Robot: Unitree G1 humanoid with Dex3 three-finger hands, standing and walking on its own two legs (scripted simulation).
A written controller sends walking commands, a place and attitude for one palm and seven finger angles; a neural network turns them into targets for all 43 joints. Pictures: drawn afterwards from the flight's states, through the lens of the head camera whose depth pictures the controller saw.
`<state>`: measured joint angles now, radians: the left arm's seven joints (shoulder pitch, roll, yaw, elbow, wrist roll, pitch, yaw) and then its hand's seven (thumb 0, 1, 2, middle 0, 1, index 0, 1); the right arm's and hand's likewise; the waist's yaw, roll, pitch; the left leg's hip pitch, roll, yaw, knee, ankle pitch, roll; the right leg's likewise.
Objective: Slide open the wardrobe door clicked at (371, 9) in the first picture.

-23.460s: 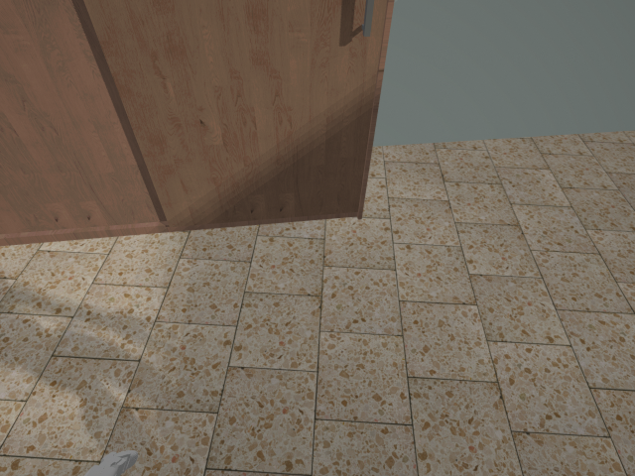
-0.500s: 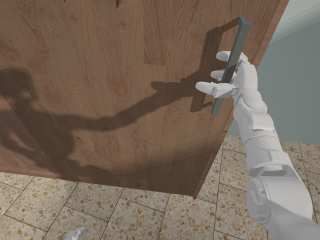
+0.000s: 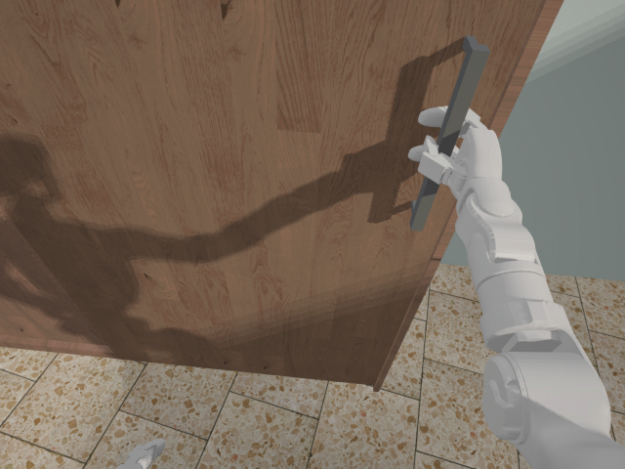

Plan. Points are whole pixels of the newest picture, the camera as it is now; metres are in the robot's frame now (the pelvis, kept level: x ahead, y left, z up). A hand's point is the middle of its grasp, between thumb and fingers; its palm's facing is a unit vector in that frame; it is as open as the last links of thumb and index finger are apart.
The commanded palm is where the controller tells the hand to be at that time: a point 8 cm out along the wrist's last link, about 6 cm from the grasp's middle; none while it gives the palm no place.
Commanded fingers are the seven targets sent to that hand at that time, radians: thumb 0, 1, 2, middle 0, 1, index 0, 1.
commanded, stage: grip the handle and tug to test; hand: right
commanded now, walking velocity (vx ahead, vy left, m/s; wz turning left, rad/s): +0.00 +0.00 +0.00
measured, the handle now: (439, 147) +0.50 -0.12 +0.19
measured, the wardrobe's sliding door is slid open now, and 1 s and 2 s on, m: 0.00 0.00 0.04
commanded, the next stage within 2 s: tug the door sideways, standing still in 0.62 s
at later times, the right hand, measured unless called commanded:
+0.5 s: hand (426, 160) +0.45 -0.09 +0.20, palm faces -0.01 +1.00 +0.02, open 5.1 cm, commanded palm +0.41 -0.14 +0.20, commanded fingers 0.00 -0.90 -0.90 0.45 1.40 0.45 1.40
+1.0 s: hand (427, 161) +0.45 -0.09 +0.20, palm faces +0.03 +1.00 +0.00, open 5.3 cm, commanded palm +0.42 -0.12 +0.20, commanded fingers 0.00 -0.90 -0.90 0.45 1.40 0.45 1.40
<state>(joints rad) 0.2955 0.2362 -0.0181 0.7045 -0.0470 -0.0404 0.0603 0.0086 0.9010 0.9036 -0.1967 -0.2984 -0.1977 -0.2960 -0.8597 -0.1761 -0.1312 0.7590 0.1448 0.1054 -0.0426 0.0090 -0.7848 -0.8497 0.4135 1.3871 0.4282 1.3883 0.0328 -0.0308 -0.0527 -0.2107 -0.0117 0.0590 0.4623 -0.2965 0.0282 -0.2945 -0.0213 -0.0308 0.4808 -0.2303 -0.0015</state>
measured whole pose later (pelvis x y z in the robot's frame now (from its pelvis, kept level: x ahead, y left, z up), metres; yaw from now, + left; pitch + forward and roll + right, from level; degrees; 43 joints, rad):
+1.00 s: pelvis +0.02 +0.00 +0.00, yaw -1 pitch +2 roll +0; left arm 0.20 0.23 -0.02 0.66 -0.03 0.03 0.06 0.01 0.90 0.90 -0.20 -0.30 -0.20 -0.30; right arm -0.73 -0.11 -0.09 0.44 0.14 0.31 -0.09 0.02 -0.76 -0.84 0.37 1.40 0.39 1.40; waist -0.01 -0.04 -0.05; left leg -0.15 0.00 0.07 0.43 -0.32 0.02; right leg -0.24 -0.01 -0.02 0.46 -0.26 0.00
